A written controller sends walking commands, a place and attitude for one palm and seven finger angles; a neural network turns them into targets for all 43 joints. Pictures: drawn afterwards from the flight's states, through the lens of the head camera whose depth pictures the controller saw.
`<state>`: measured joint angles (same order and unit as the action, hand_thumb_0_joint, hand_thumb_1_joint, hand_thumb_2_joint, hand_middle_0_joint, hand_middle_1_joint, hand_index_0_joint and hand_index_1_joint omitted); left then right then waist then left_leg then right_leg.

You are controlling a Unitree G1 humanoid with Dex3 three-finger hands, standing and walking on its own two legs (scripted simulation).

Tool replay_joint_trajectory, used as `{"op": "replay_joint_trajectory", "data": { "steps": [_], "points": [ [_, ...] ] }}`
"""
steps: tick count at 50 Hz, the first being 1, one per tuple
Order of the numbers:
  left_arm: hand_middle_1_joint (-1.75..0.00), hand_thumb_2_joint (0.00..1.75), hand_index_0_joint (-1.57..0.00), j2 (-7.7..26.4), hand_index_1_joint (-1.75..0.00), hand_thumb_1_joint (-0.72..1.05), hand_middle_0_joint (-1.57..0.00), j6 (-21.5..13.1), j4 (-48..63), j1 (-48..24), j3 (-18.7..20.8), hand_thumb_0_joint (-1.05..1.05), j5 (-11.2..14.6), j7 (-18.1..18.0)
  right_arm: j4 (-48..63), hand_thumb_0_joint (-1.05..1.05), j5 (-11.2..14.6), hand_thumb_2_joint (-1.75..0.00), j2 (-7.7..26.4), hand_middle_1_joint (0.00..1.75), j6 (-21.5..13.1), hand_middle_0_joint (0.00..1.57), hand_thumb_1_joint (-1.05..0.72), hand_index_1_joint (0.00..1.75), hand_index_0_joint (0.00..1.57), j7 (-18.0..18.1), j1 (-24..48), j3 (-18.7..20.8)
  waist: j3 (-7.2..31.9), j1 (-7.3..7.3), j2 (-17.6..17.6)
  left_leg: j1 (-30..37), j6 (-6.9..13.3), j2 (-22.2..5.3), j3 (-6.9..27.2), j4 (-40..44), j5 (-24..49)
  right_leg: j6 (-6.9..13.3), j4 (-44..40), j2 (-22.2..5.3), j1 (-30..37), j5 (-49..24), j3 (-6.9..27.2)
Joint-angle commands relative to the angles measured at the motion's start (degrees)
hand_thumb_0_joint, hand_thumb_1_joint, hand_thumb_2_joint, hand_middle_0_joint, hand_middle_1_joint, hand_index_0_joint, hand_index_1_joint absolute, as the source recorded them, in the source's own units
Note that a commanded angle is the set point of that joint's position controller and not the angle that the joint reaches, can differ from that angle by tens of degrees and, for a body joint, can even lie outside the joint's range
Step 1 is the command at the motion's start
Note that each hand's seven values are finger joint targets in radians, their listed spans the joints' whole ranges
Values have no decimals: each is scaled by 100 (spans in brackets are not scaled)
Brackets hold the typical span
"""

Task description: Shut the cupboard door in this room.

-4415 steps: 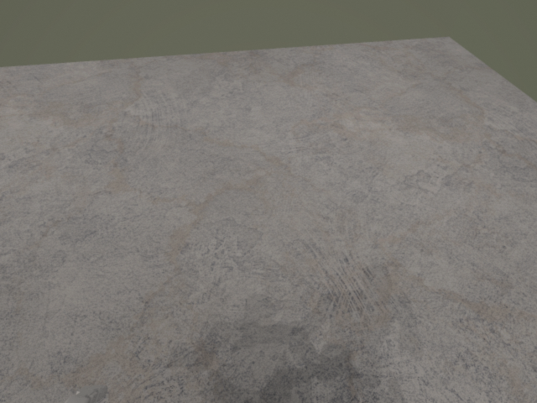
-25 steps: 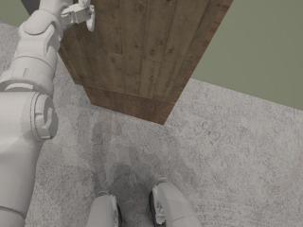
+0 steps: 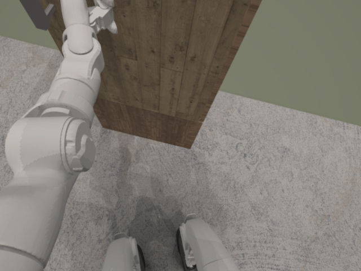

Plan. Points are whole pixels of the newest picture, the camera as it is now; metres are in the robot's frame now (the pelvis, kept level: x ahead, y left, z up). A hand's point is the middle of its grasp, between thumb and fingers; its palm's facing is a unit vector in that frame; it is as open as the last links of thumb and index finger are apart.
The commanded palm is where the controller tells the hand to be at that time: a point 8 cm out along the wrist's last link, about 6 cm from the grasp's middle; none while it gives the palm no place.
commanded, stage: pull the fist back off the door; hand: left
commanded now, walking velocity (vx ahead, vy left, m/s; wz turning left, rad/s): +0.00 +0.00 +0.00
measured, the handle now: out of the picture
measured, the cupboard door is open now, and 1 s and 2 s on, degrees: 0 0 0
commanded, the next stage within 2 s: draw the hand back to the body in 0.52 s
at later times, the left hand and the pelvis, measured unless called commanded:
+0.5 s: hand (111, 45) +0.52 +0.03 +0.12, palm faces +0.01 -1.00 -0.02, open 3.1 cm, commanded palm +0.50 +0.07 +0.12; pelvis +0.03 -0.01 +0.03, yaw +1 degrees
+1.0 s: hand (61, 76) +0.43 +0.09 +0.17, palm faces +0.06 -1.00 -0.03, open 3.1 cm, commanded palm +0.39 +0.14 +0.17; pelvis +0.03 -0.01 +0.07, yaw +0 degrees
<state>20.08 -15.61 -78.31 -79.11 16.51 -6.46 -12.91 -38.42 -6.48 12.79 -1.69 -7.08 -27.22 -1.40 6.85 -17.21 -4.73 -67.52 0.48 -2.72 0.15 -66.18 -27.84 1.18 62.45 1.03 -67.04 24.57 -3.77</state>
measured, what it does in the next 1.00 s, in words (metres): rises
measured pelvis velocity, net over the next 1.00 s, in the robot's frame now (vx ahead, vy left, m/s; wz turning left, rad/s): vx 0.03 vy -0.01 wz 0.00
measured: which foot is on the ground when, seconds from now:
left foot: down 0.00-1.00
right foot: down 0.00-1.00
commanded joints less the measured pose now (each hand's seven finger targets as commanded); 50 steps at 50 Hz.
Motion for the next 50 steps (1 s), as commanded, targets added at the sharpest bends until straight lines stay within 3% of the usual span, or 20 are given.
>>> {"op": "replay_joint_trajectory", "data": {
  "steps": [1, 2, 5, 6, 8, 13, 15, 18, 22, 24, 26, 32, 34, 36, 38, 40, 43, 45, 47, 50],
  "points": [
    [-150, 90, -130, 573, -150, 90, -130, -538, 1490, -2697, 25, 0, 300, 98, 236, 0, 105, -90, 1165, 30, 12, 20, -90, 30, 20, 121, -1360, 425, 3490, -12, -309, 2745, 100, 214, 283, 875, 1894, -87, -1011, 154, 2123, -1764, 176],
    [-150, 90, -130, 743, -150, 90, -130, -619, 1489, -2411, 241, 0, 304, 48, 230, 0, 106, -90, 1167, 30, 21, 20, -90, 30, 20, 127, -1370, 445, 3387, 85, -89, 2644, 106, 217, 236, 907, 1892, -91, -1051, 151, 2291, -1833, 192],
    [-150, 90, -130, 638, -150, 90, -130, -854, 1591, -1838, 223, 0, 249, -53, 250, 0, 100, -90, 1139, 30, 40, 20, -90, 30, 20, 116, -1341, 468, 3139, 210, 117, 2545, 112, 254, 136, 1035, 1956, -90, -1109, 147, 2606, -2090, 231],
    [-150, 90, -130, 379, -150, 90, -130, -915, 1648, -1632, 46, 0, 232, -55, 278, 0, 118, -90, 1104, 30, 46, 20, -90, 30, 20, 92, -1278, 495, 3030, 252, 113, 2551, 103, 270, 92, 1072, 1946, -89, -1145, 141, 2621, -2114, 232],
    [-150, 90, -130, 315, -150, 90, -130, -1033, 1834, -1371, 22, 0, 238, -55, 275, 0, 141, -90, 1103, 30, 73, 20, -90, 30, 20, 92, -1237, 550, 3034, 318, 268, 2609, 106, 280, 41, 1126, 1973, -86, -1192, 129, 2829, -2238, 263],
    [-150, 90, -130, -309, -150, 90, -130, -1125, 2126, -968, -411, 0, 417, 35, 274, 0, 234, -90, 1074, 30, 144, 20, -90, 30, 20, 137, -1018, 629, 2746, 359, 395, 2939, 92, 287, -21, 1267, 1953, -84, -1336, 118, 2849, -2250, 250],
    [-150, 90, -130, -603, -150, 90, -130, -1216, 2499, -1006, -676, 0, 479, 49, 296, 0, 249, -90, 1044, 30, 160, 20, -90, 30, 20, 164, -913, 649, 2824, 385, 199, 3229, 81, 295, -22, 1286, 2104, -68, -1319, 110, 2825, -2352, 240],
    [-150, 90, -130, -622, -150, 90, -130, -1326, 2683, -833, -645, 0, 553, 5, 269, 0, 251, -90, 1023, 30, 158, 20, -90, 30, 20, 198, -778, 661, 2901, 460, 237, 3386, 65, 290, -20, 1295, 2286, -80, -1290, 88, 2930, -2515, 229],
    [-150, 90, -130, -920, -150, 90, -130, -1438, 3026, -122, -860, 0, 529, -18, 334, 0, 288, -90, 948, 30, 167, 20, -90, 30, 20, 200, -553, 686, 3062, 670, 144, 3703, 29, 275, -48, 1294, 2723, -60, -1209, 65, 3053, -2856, 208],
    [-150, 90, -130, -1056, -150, 90, -130, -1360, 2864, -265, -1048, 0, 470, -44, 292, 0, 301, -90, 935, 30, 212, 20, -90, 30, 20, 224, -498, 679, 2674, 520, 441, 3483, 54, 277, -57, 1343, 2467, -92, -1282, 53, 3034, -2751, 211],
    [-150, 90, -130, -842, -150, 90, -130, -1307, 2799, -366, -871, 0, 485, -115, 296, 0, 320, -90, 948, 30, 238, 20, -90, 30, 20, 273, -434, 659, 2622, 550, 474, 3394, 62, 305, -73, 1392, 2335, -96, -1322, 35, 3137, -2716, 253],
    [-150, 90, -130, -1020, -150, 90, -130, -1381, 2546, -535, -959, 0, 535, -159, 289, 0, 298, -90, 906, 30, 208, 20, -90, 30, 20, 324, -234, 604, 2553, 486, 580, 3317, 64, 327, -36, 1381, 2121, -101, -1305, 13, 3016, -2512, 257],
    [-150, 90, -130, -570, -150, 90, -130, -1416, 2774, 259, -530, 0, 554, -103, 469, 0, 314, -90, 928, 30, 220, 20, -90, 30, 20, 317, -174, 604, 2973, 900, 528, 3392, 50, 362, -111, 1506, 2301, -60, -1292, 14, 3584, -2758, 296],
    [-150, 90, -130, -536, -150, 90, -130, -1361, 3165, 1093, -464, 0, 612, 38, 679, 0, 371, -90, 882, 30, 256, 20, -90, 30, 20, 313, -112, 586, 3212, 1151, 570, 3545, 52, 368, -190, 1619, 2664, -41, -1315, 19, 4039, -3216, 304],
    [-150, 90, -130, -488, -150, 90, -130, -1177, 3617, 1756, -519, 0, 653, 204, 849, 0, 467, -90, 859, 30, 309, 20, -90, 30, 20, 329, -30, 578, 2910, 1275, 768, 3431, 77, 370, -291, 1833, 2504, -49, -1539, 33, 4439, -3318, 349],
    [-150, 90, -130, -645, -150, 90, -130, -973, 4184, 2117, -688, 0, 819, 343, 993, 0, 559, -90, 859, 30, 330, 20, -90, 30, 20, 386, 75, 569, 2656, 1263, 990, 3551, 106, 361, -327, 2064, 2375, -65, -1788, 56, 4693, -3293, 345],
    [-150, 90, -130, -514, -150, 90, -130, -789, 5215, 2331, -693, 0, 1110, 530, 1087, 0, 691, -90, 835, 30, 288, 20, -90, 30, 20, 521, 349, 551, 2361, 1297, 1212, 3742, 143, 371, -372, 2357, 2055, -123, -2178, 40, 5065, -3106, 411],
    [-150, 90, -130, -623, -150, 90, -130, -757, 5847, 2560, -906, 0, 1206, 666, 1128, 0, 744, -90, 805, 30, 194, 20, -90, 30, 20, 595, 523, 526, 2246, 1305, 915, 4097, 153, 366, -388, 2495, 2055, -121, -2331, 31, 5095, -2994, 398],
    [-150, 90, -130, -687, -150, 90, -130, -696, 6007, 2858, -1075, 0, 1230, 810, 1024, 0, 788, -90, 777, 30, 91, 20, -90, 30, 20, 649, 667, 504, 1813, 1271, 771, 4332, 150, 318, -344, 2621, 1890, -109, -2472, 37, 4825, -2633, 327],
    [-150, 90, -130, -787, -150, 90, -130, -456, 6238, 3570, -1291, 0, 1331, 1054, 1081, 0, 866, -90, 776, 30, -27, 20, -90, 30, 20, 696, 927, 454, 1407, 1357, 511, 4566, 142, 328, -331, 2837, 1647, -87, -2717, 12, 4751, -2129, 319]
  ]
}}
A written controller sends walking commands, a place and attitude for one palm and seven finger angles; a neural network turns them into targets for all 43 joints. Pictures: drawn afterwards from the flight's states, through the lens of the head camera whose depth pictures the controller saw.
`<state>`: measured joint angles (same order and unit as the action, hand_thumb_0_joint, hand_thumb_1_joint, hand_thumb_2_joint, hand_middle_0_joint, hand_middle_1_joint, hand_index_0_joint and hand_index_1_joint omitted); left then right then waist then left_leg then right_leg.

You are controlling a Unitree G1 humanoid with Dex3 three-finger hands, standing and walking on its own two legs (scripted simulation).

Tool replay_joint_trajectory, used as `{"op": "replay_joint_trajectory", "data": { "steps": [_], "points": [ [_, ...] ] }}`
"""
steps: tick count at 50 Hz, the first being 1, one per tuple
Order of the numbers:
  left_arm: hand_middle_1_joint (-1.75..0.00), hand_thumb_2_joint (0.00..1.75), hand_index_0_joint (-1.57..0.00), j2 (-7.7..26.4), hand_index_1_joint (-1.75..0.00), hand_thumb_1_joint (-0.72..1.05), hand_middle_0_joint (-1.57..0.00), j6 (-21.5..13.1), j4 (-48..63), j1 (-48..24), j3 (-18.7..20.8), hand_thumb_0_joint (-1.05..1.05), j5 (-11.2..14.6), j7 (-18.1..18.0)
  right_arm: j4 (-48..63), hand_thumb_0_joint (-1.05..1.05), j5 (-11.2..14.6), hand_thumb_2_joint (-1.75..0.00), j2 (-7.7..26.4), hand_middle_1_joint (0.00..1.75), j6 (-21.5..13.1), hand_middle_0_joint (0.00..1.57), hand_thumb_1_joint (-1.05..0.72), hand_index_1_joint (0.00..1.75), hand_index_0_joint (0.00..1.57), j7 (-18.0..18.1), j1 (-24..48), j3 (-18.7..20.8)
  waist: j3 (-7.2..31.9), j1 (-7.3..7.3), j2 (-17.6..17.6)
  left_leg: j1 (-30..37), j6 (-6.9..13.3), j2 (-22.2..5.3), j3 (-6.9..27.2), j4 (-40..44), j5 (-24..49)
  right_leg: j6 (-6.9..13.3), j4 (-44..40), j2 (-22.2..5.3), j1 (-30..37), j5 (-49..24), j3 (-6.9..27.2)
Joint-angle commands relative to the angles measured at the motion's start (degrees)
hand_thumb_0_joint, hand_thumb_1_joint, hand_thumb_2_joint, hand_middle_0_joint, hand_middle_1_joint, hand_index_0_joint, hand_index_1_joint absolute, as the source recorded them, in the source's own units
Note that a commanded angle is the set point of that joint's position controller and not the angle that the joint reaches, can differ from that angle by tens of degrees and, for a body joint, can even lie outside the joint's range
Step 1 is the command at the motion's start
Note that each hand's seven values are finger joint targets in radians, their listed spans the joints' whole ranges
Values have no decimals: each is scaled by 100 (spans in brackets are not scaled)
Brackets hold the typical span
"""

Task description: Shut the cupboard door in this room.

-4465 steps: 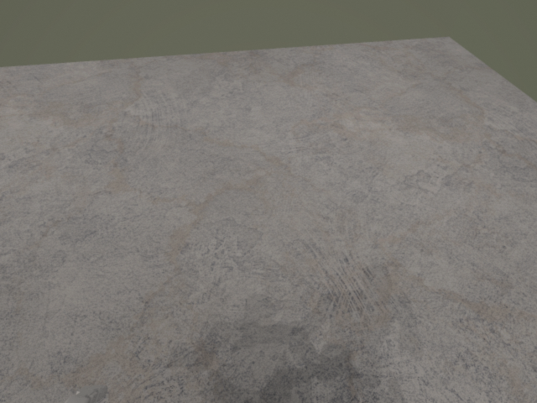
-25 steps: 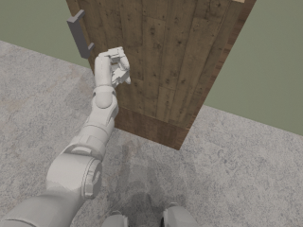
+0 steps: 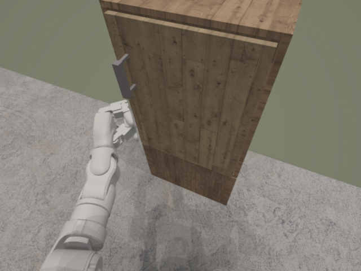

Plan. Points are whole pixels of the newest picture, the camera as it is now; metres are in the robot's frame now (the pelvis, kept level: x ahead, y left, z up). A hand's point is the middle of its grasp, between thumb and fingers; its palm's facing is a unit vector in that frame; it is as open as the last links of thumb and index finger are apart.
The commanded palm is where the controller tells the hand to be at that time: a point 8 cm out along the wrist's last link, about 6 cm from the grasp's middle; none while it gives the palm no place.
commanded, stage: draw the hand back to the body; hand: left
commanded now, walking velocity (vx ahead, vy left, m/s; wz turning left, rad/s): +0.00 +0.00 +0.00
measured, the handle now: (126, 77) +0.65 +0.16 +0.05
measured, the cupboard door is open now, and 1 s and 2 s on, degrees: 0 0 0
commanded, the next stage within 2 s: step back with the hand held close in 1.22 s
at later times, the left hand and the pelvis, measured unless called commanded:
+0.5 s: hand (54, 174) +0.27 +0.21 +0.15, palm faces +0.22 -0.94 -0.25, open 3.7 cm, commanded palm +0.22 +0.26 +0.17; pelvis +0.01 +0.02 +0.03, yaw +2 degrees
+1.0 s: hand out of the picture +0.19 +0.31 +0.19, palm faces +0.52 -0.75 -0.41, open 7.1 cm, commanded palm +0.14 +0.33 +0.21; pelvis +0.01 +0.03 +0.03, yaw +2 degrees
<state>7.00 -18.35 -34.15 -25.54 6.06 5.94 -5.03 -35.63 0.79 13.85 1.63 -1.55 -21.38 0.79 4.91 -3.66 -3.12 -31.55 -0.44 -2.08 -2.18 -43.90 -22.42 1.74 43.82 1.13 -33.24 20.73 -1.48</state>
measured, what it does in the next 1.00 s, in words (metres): stands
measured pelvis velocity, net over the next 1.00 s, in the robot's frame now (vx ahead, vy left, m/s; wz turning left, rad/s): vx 0.01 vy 0.03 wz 0.04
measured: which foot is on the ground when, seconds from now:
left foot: down 0.00-1.00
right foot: down 0.00-1.00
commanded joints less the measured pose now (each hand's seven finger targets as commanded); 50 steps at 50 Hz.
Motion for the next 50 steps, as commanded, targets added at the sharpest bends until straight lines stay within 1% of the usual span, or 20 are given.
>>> {"op": "replay_joint_trajectory", "data": {
  "steps": [1, 5, 7, 8, 11, 15, 19, 23, 26, 30, 35, 37, 40, 41, 42, 43, 44, 45, 47, 50],
  "points": [
    [-150, 90, -130, 451, -150, 90, -130, -75, 1859, -1566, -299, 0, 146, 339, 810, 0, 168, -90, 642, 30, -395, 20, -90, 30, 20, 152, 457, 209, 1478, 48, 303, 1015, 220, 259, -73, 696, 1028, -131, -899, -10, 1345, -1592, 49],
    [-141, 90, -122, 829, -141, 90, -122, 317, 2441, -770, 14, 0, 347, 507, 1002, 0, 227, -90, 681, 30, -458, 20, -90, 30, 20, 237, 828, 133, 1293, 273, 417, 1168, 221, 260, -36, 923, 1085, -117, -1050, -46, 1636, -1524, 33],
    [-135, 90, -116, 873, -135, 90, -116, 469, 2737, -559, 55, 0, 431, 588, 1090, 0, 255, -90, 655, 30, -488, 20, -90, 30, 20, 274, 1048, 80, 1081, 316, 597, 1189, 227, 274, -20, 1031, 988, -135, -1153, -76, 1701, -1404, 33],
    [-132, 90, -113, 1294, -132, 90, -113, 517, 3237, -463, -228, 0, -37, 409, 1096, 0, 243, -90, 505, 30, -346, 20, -90, 30, 20, 375, 1277, 105, 1101, 303, 800, 1400, 227, 257, -12, 1327, 1019, -171, -1496, -223, 1999, -1248, 346],
    [-123, 90, -105, 1340, -123, 90, -105, 777, 3788, 282, -115, 0, -112, 218, 1142, 0, 223, -90, 471, 30, -250, 20, -90, 30, 20, 535, 1512, 19, 782, 368, 438, 1774, 247, 218, 7, 1599, 1255, -140, -1719, -210, 2243, -1449, 230],
    [-111, 90, -94, 1341, -111, 90, -94, 1028, 4270, 865, -111, 0, -172, 156, 1143, 0, 181, -90, 453, 30, -245, 20, -90, 30, 20, 616, 1665, -69, 400, 391, 360, 2151, 238, 186, 64, 1937, 1395, -123, -2025, -150, 2361, -1522, 102],
    [-99, 90, -83, 1376, -99, 90, -83, 1176, 4919, 1474, 15, 0, -229, 96, 1174, 0, 123, -90, 409, 30, -281, 20, -90, 30, 20, 619, 1740, -142, 372, 419, 124, 2467, 190, 162, 89, 2166, 1713, -98, -2139, -132, 2620, -1755, -6],
    [-87, 90, -72, 1493, -87, 90, -72, 1246, 5564, 2121, 210, 0, -253, 39, 1182, 0, 49, -90, 416, 30, -394, 20, -90, 30, 20, 598, 1788, -170, 334, 478, 50, 2626, 161, 136, 147, 2303, 2014, -85, -2227, -118, 2827, -1954, -72],
    [-78, 90, -64, 1724, -78, 90, -64, 1283, 5947, 2779, 580, 0, -257, -9, 1162, 0, 1, -90, 414, 30, -451, 20, -90, 30, 20, 597, 1789, -158, 433, 550, -19, 2688, 146, 122, 140, 2278, 2457, -84, -2222, -143, 3053, -2311, -72],
    [-66, 90, -53, 1930, -66, 90, -53, 1311, 6156, 3341, 979, 0, -255, -56, 1100, 0, -22, -90, 429, 30, -511, 20, -90, 30, 20, 598, 1853, -132, 160, 606, 47, 2564, 118, 118, 137, 2325, 2380, -100, -2314, -130, 3021, -2179, -96],
    [-51, 90, -39, 2244, -51, 90, -39, 1250, 6537, 4067, 1582, 0, -232, -126, 1034, 0, -38, -90, 445, 30, -639, 20, -90, 30, 20, 591, 1821, -74, 219, 695, -6, 2536, 103, 113, 139, 2286, 2572, -114, -2286, -137, 3111, -2268, -118],
    [-45, 90, -34, 2213, -45, 90, -34, 1237, 6602, 4288, 1680, 0, -205, -136, 1027, 0, -19, -90, 417, 30, -663, 20, -90, 30, 20, 581, 1832, -64, 33, 683, 43, 2463, 95, 107, 131, 2307, 2432, -129, -2280, -153, 3022, -2132, -134],
    [-36, 90, -25, 2481, -36, 90, -25, 1182, 6714, 4662, 2098, 0, -191, -179, 970, 0, -13, -90, 473, 30, -752, 20, -90, 30, 20, 602, 1818, -6, -25, 736, 23, 2392, 111, 98, 130, 2308, 2319, -129, -2340, -135, 2994, -2017, -111],
    [-33, 90, -23, 2447, -33, 90, -23, 1154, 6755, 4781, 2148, 0, -177, -191, 981, 0, -1, -90, 444, 30, -773, 20, -90, 30, 20, 598, 1797, -3, -27, 734, -57, 2370, 99, 97, 128, 2337, 2263, -127, -2298, -160, 3022, -1945, -119],
    [-30, 90, -20, 2541, -30, 90, -20, 1128, 6768, 4898, 2293, 0, -169, -210, 972, 0, 4, -90, 449, 30, -795, 20, -90, 30, 20, 604, 1802, 12, -66, 757, 70, 2338, 107, 92, 132, 2332, 2209, -130, -2311, -143, 2983, -1899, -126],
    [-30, 90, -20, 2279, -30, 90, -20, 1121, 6708, 4817, 2027, 0, -198, -188, 943, 0, 5, -90, 459, 30, -822, 20, -90, 30, 20, 608, 1797, 13, -181, 692, 23, 2346, 121, 103, 107, 2336, 2157, -138, -2322, -151, 2866, -1844, -124],
    [-30, 90, -20, 2179, -30, 90, -20, 1129, 6637, 4734, 1911, 0, -211, -189, 911, 0, 6, -90, 489, 30, -850, 20, -90, 30, 20, 604, 1759, 24, -309, 649, -46, 2326, 120, 101, 104, 2358, 2052, -147, -2350, -155, 2766, -1735, -126],
    [-30, 90, -20, 2105, -30, 90, -20, 1143, 6588, 4647, 1784, 0, -224, -185, 871, 0, 5, -90, 533, 30, -886, 20, -90, 30, 20, 614, 1768, 40, -398, 626, 73, 2327, 135, 85, 132, 2365, 1992, -147, -2414, -141, 2693, -1648, -118],
    [-30, 90, -20, 2200, -30, 90, -20, 1117, 6666, 4418, 1817, 0, -266, -237, 863, 0, -2, -90, 564, 30, -929, 20, -90, 30, 20, 642, 1733, 67, -296, 616, -31, 2391, 150, 105, 141, 2396, 1833, -146, -2384, -154, 2674, -1482, -117],
    [-30, 90, -20, 2338, -30, 90, -20, 1095, 6677, 4456, 1937, 0, -271, -271, 831, 0, -17, -90, 580, 30, -986, 20, -90, 30, 20, 677, 1744, 75, -160, 677, 66, 2408, 165, 121, 159, 2408, 1794, -136, -2399, -147, 2786, -1441, -107]
  ]
}}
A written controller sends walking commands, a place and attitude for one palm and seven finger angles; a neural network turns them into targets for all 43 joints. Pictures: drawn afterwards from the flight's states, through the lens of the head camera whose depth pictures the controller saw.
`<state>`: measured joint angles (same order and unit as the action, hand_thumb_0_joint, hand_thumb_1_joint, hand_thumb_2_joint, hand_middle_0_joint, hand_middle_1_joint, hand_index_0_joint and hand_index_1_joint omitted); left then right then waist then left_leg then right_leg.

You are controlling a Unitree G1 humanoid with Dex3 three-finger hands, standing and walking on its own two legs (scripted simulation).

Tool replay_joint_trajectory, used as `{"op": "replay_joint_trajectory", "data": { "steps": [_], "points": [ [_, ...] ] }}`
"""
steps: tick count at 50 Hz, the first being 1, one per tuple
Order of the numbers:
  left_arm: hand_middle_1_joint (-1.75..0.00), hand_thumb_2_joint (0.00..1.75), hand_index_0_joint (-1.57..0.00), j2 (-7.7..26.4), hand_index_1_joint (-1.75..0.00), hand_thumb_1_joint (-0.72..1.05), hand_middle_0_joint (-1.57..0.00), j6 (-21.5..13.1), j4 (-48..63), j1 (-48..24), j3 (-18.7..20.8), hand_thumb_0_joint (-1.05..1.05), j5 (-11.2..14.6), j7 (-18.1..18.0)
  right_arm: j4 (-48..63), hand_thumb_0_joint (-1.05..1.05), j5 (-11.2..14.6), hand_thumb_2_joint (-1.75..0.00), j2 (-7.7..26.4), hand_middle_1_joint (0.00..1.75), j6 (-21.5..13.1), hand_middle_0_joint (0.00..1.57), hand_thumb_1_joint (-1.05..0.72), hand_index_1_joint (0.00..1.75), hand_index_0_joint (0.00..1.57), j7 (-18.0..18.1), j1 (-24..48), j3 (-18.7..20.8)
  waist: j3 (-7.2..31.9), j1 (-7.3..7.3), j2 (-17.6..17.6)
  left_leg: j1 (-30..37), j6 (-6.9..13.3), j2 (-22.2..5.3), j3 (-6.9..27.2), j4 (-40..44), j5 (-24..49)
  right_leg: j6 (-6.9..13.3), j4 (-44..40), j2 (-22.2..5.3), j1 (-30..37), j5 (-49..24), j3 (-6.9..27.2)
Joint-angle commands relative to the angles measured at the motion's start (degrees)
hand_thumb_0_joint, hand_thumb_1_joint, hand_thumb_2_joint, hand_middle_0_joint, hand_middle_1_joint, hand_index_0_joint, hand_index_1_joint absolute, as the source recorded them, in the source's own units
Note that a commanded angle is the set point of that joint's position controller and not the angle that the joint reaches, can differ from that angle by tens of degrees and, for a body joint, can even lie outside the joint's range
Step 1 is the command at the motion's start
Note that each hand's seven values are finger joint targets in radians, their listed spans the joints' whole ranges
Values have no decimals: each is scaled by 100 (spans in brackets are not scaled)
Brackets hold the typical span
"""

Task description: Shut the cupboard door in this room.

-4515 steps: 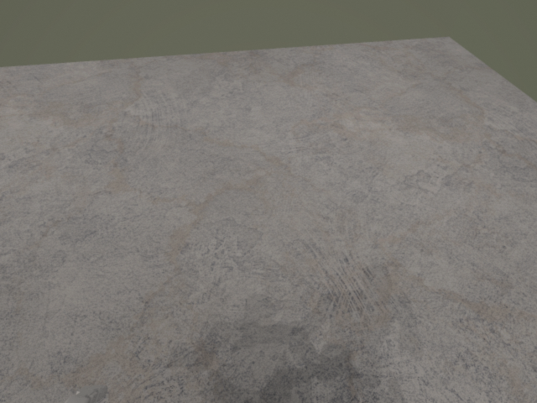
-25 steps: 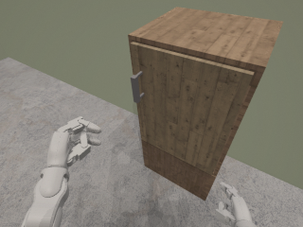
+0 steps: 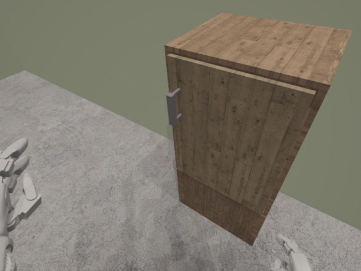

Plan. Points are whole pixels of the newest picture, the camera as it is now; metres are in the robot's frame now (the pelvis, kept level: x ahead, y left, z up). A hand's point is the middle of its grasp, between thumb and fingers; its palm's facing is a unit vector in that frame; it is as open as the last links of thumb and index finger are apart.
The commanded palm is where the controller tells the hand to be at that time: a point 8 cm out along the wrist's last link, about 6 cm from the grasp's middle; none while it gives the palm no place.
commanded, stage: draw the hand back to the body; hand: left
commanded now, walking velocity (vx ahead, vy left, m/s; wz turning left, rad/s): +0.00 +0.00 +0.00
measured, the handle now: (175, 107) +0.64 +0.11 +0.02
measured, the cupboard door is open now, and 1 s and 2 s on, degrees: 0 0 0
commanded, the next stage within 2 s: step back with the hand held close in 0.22 s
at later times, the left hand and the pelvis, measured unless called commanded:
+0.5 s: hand (43, 191) +0.19 +0.26 +0.16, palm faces +0.44 -0.78 -0.44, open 7.4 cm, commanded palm +0.14 +0.30 +0.17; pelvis -0.01 +0.00 +0.00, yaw +0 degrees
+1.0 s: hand (8, 233) +0.12 +0.28 +0.15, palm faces +0.46 -0.77 -0.45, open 7.4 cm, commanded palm +0.06 +0.31 +0.17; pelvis -0.08 +0.01 -0.02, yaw -1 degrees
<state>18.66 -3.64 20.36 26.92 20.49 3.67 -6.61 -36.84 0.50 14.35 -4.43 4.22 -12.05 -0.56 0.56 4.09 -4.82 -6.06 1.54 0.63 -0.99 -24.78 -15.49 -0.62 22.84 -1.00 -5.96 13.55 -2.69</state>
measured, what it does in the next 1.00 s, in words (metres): shifts its weight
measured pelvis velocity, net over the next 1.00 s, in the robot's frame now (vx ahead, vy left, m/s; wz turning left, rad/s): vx -0.08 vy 0.01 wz -0.01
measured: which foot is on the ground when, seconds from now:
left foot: down 0.00-1.00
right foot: down 0.00-1.00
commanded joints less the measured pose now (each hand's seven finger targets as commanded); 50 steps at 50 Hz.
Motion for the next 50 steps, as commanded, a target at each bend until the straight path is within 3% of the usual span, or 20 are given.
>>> {"op": "replay_joint_trajectory", "data": {
  "steps": [1, 5, 9, 17, 18, 19, 21, 28, 31, 36, 41, 44, 45, 46, 49, 50],
  "points": [
    [-30, 90, -20, 1173, -30, 90, -20, -418, 1426, -873, 483, 0, -59, -116, 987, 0, 14, -90, 493, 30, -403, 20, -90, 30, 20, 101, 821, 199, 437, -90, 90, -95, -38, -138, 34, 488, 1163, 108, -245, 47, 144, -782, 24],
    [-30, 90, -20, 1346, -30, 90, -20, -439, 1353, -673, 722, 0, -45, -126, 939, 0, -6, -90, 471, 30, -444, 20, -90, 30, 20, 106, 857, 178, 294, -20, 55, -237, -69, -140, 43, 495, 1152, 130, -288, 74, 205, -807, 33],
    [-30, 90, -20, 1181, -30, 90, -20, -436, 1286, -654, 639, 0, -23, -92, 968, 0, 11, -90, 413, 30, -420, 20, -90, 30, 20, 76, 852, 151, 65, -55, -61, -281, -104, -157, 19, 546, 1047, 129, -305, 84, 97, -706, 21],
    [-30, 90, -20, 1122, -30, 90, -20, -410, 1266, -472, 613, 0, -5, -50, 984, 0, -6, -90, 432, 30, -415, 20, -90, 30, 20, 47, 806, 180, 211, -59, 139, -216, -96, -185, -7, 511, 1327, 110, -265, 85, 165, -971, 13],
    [-30, 90, -20, 1754, -30, 90, -20, -633, 1552, -1042, 1229, 0, -1, -90, 1181, 0, 40, -90, 643, 30, -293, 20, -90, 30, 20, 38, 746, 250, 158, -294, 178, -685, 48, -320, 98, 228, 810, 155, -399, -204, -123, -1239, 529],
    [-30, 90, -20, 1406, -30, 90, -20, -679, 1138, -540, 955, 0, 10, -61, 1090, 0, 25, -90, 566, 30, -228, 20, -90, 30, 20, 60, 704, 248, 253, -330, 442, -633, 49, -288, 147, 58, 781, 209, -420, -391, -264, -1317, 605],
    [-30, 90, -20, 1270, -30, 90, -20, -771, 1117, -346, 790, 0, -15, -43, 1089, 0, 17, -90, 554, 30, -135, 20, -90, 30, 20, 49, 715, 270, 417, -359, 489, -631, 6, -280, 143, -153, 1004, 278, -313, -548, -356, -1636, 679],
    [-30, 90, -20, 1561, -30, 90, -20, -795, 1457, 93, 1037, 0, 7, -174, 1278, 0, 55, -90, 616, 30, 142, 20, -90, 30, 20, 121, 685, 364, 1045, -363, 322, -710, -47, -476, 233, -157, 2318, 161, 445, -414, -101, -2532, 443],
    [-30, 90, -20, 1619, -30, 90, -20, -776, 1595, 232, 1113, 0, 19, -203, 1377, 0, 71, -90, 599, 30, 228, 20, -90, 30, 20, 160, 674, 363, 1142, -364, 288, -883, -55, -543, 279, -155, 2524, 126, 673, -371, -4, -2631, 426],
    [-30, 90, -20, 1589, -30, 90, -20, -807, 1649, 342, 1130, 0, -8, -249, 1453, 0, 73, -90, 636, 30, 256, 20, -90, 30, 20, 180, 620, 370, 887, -376, 157, -1649, 56, -662, 445, 120, 1478, 57, 812, -239, 86, -1939, 457],
    [-30, 90, -20, 1558, -30, 90, -20, -932, 1683, 266, 1162, 0, -94, -293, 1450, 0, 72, -90, 678, 30, 145, 20, -90, 30, 20, 184, 524, 368, 601, -400, 39, -2762, 253, -753, 616, 437, -234, -11, 1038, -121, 407, -1316, 524],
    [-30, 90, -20, 1503, -30, 90, -20, -1035, 1712, 93, 1138, 0, -166, -315, 1456, 0, 79, -90, 714, 30, 53, 20, -90, 30, 20, 169, 457, 369, 384, -436, 2, -3496, 368, -788, 714, 589, -1685, -13, 1157, -82, 522, -716, 606],
    [-30, 90, -20, 1635, -30, 90, -20, -1066, 1767, 12, 1267, 0, -197, -330, 1448, 0, 56, -90, 748, 30, 14, 20, -90, 30, 20, 184, 476, 380, 368, -419, -25, -3612, 398, -799, 779, 646, -1905, -21, 1174, -47, 571, -649, 624],
    [-30, 90, -20, 1484, -30, 90, -20, -1095, 1767, -51, 1131, 0, -217, -328, 1446, 0, 67, -90, 705, 30, -20, 20, -90, 30, 20, 177, 425, 354, 298, -453, -15, -3752, 412, -818, 806, 646, -2086, -17, 1238, -44, 547, -490, 612],
    [-30, 90, -20, 1475, -30, 90, -20, -1197, 1820, -257, 1139, 0, -307, -363, 1416, 0, 44, -90, 732, 30, -126, 20, -90, 30, 20, 166, 359, 369, 201, -461, -94, -4113, 470, -855, 863, 584, -2610, 1, 1352, -6, 543, -41, 701],
    [-30, 90, -20, 1611, -30, 90, -20, -1224, 1866, -333, 1265, 0, -317, -374, 1383, 0, 15, -90, 772, 30, -156, 20, -90, 30, 20, 177, 377, 384, 225, -450, -163, -4078, 469, -859, 876, 575, -2629, 8, 1339, 4, 495, 12, 740]
  ]
}}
